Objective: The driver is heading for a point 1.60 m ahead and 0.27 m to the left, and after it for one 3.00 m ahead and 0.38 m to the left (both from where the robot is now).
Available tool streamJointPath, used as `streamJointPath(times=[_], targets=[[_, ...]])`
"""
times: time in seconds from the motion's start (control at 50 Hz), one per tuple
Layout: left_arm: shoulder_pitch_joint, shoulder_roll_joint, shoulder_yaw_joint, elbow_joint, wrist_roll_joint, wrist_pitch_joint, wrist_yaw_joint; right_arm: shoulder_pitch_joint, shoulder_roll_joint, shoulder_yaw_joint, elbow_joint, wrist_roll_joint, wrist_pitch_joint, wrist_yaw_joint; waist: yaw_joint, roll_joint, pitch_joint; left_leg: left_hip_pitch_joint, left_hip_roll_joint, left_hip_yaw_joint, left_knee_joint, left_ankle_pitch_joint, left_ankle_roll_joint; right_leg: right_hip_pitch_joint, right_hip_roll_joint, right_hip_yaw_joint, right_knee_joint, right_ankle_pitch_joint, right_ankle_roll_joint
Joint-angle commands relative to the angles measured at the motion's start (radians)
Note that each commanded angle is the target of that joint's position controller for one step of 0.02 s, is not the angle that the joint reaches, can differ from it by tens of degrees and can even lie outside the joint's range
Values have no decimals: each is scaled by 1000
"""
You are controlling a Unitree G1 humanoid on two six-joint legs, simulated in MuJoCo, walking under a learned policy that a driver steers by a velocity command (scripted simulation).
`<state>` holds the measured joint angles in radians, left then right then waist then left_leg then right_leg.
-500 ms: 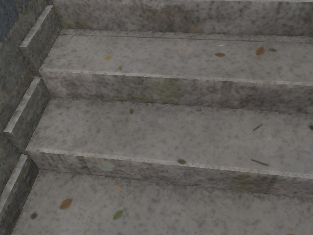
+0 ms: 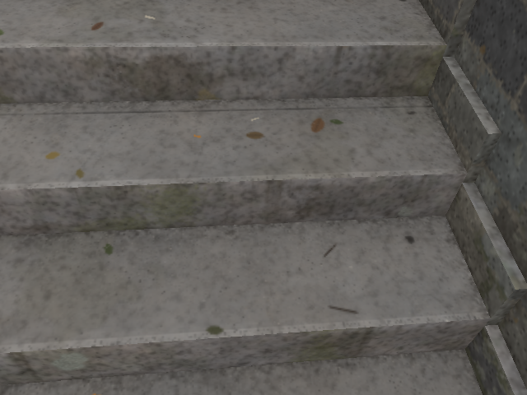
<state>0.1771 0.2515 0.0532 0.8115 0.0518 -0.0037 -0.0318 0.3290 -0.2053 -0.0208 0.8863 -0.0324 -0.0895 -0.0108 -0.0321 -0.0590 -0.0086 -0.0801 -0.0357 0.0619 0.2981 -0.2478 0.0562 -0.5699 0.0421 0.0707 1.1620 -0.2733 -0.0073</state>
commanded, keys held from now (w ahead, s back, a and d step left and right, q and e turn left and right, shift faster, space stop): w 1.00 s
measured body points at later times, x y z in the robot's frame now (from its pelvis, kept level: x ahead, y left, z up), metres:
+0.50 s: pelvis +0.15 -0.02 +0.00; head +0.20 -0.03 +0.45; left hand +0.04 +0.20 -0.13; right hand +0.41 -0.17 -0.06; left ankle +0.27 +0.09 -0.48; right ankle +0.09 -0.11 -0.75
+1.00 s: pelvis +0.41 +0.00 +0.14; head +0.42 +0.02 +0.59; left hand +0.60 +0.18 +0.03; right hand +0.30 -0.17 +0.00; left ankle +0.31 +0.07 -0.59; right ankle +0.56 -0.14 -0.29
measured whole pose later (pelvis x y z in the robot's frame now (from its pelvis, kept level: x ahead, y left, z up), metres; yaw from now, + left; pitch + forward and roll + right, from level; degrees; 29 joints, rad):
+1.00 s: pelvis +0.41 +0.00 +0.14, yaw +0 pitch +5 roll -1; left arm 0.09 0.14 -0.06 0.75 0.04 0.01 -0.05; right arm 0.56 -0.08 0.06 1.13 -0.15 -0.08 0.10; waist -0.03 -0.02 -0.11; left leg -0.14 -0.03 0.07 0.43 -0.39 0.07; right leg -1.47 -0.01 0.05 1.95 0.00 -0.22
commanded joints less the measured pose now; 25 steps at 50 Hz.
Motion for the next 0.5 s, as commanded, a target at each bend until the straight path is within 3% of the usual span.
streamJointPath(times=[0.02,0.06,0.08,0.1,0.12,0.14,0.16,0.18,0.2,0.22,0.24,0.26,0.28,0.3,0.32,0.36,0.38,0.4,0.42,0.44,0.46,0.48,0.5], targets=[[-66,25,-4,-67,3,-6,-3,16,-134,-30,-30,-3,-18,-6,6,212,-9,79,236,-128,-52,508,153,-79,-19,-97,-44,1,14],[-103,3,-20,-77,0,-4,2,0,-123,-26,-28,3,-12,-11,12,184,23,-7,226,-104,-56,491,150,18,-46,-130,-224,-6,5],[-122,-13,-29,-81,-4,-5,8,-6,-126,-25,-25,8,-9,-13,13,180,41,-48,222,-89,-43,557,141,98,-38,-153,-341,-16,-6],[-117,-8,-31,-82,4,-9,16,-8,-150,-31,-25,10,-7,-13,17,186,33,-41,226,-85,6,718,130,154,-14,-171,-423,-37,-18],[-47,10,-22,-69,8,-7,41,3,-166,-33,-11,9,-8,-16,52,226,-26,3,250,-100,109,964,138,223,16,-199,-436,-103,-53],[42,23,-16,-47,0,-15,57,-18,-177,-37,-11,15,-5,-12,96,208,-74,28,243,-85,246,1129,140,302,31,-203,-521,-69,-81],[192,12,-11,2,-4,-32,66,-72,-188,-41,-23,40,1,-6,179,179,-127,-27,197,-47,424,1049,122,473,38,-216,-724,122,-98],[324,68,7,54,8,-41,74,-139,-164,-36,-48,53,-5,4,232,121,-144,-254,143,-41,647,738,80,698,-26,-134,-782,221,-112],[329,169,22,50,23,-49,73,-163,-15,1,-81,39,-8,14,192,-112,-111,-564,5,-11,1027,-165,25,784,-325,253,-835,489,-137],[363,253,46,61,4,-36,72,-29,-13,-6,-76,33,8,11,147,-90,-164,-654,-37,-168,1261,-200,19,746,-448,460,-870,510,-285],[301,198,41,59,-13,-22,63,-39,-42,-9,-83,9,18,15,113,-70,-63,-762,-1,-150,1384,-191,11,639,-462,455,-931,82,-353],[218,79,8,51,-17,-20,51,-129,-61,-15,-117,-13,20,21,88,-22,80,-874,36,-114,1473,-176,7,526,-389,374,-978,-206,-328],[188,4,-17,49,-13,-28,47,-161,-32,-9,-146,-19,28,28,59,-17,123,-943,40,-108,1546,-171,9,446,-329,317,-987,-301,-291],[208,-18,-26,72,-14,-39,50,-191,4,5,-184,-18,39,28,52,-22,140,-1017,41,-106,1682,-188,11,397,-308,285,-992,-291,-279],[256,-20,-29,107,-11,-51,52,-228,46,19,-225,-15,55,23,42,-24,132,-1101,38,-107,1821,-212,23,386,-307,257,-987,-300,-267],[275,19,-28,152,-12,-70,47,-300,80,41,-307,-4,62,5,16,30,132,-1201,37,-121,1871,-218,38,342,-289,184,-980,-311,-210],[283,24,-32,171,-10,-79,43,-340,95,50,-340,3,61,-7,19,1,132,-1254,21,-121,1957,-236,47,328,-292,172,-988,-284,-206],[278,31,-37,182,-19,-86,40,-374,90,57,-376,11,63,-14,5,6,141,-1268,29,-130,1919,-241,47,300,-286,139,-1010,-300,-191],[271,26,-43,198,-34,-88,42,-399,94,65,-413,7,67,-18,-15,19,156,-1255,44,-138,1855,-224,45,247,-271,112,-1019,-284,-171],[284,13,-51,211,-46,-88,42,-442,97,77,-447,2,76,-17,-11,26,140,-1219,69,-71,1706,-198,34,222,-227,55,-1056,-320,-160],[305,9,-56,222,-48,-84,54,-503,98,84,-486,-2,86,-15,14,4,130,-1193,84,0,1644,-187,16,227,-212,58,-1111,-262,-187],[288,29,-56,207,-68,-71,84,-542,83,94,-519,3,89,-3,14,20,118,-989,111,78,1397,-160,9,159,-219,57,-1257,23,-230],[292,42,-51,210,-72,-64,102,-558,92,104,-534,11,91,-4,29,0,82,-791,117,98,1200,-170,13,174,-206,-1,-1304,264,-235]])
Keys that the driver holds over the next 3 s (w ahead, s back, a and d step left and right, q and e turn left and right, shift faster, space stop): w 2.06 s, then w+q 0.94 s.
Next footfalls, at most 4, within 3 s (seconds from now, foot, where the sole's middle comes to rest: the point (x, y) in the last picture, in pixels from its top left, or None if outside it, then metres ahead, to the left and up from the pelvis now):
0.20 right None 0.13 -0.11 -0.78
0.60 left None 0.35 0.07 -0.63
1.12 right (306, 275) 0.67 -0.11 -0.48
1.60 left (208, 142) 0.93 0.11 -0.32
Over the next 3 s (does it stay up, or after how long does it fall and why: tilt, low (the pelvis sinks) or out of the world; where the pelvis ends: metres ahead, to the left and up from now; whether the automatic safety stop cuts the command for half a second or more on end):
stays up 1.47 0.11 0.72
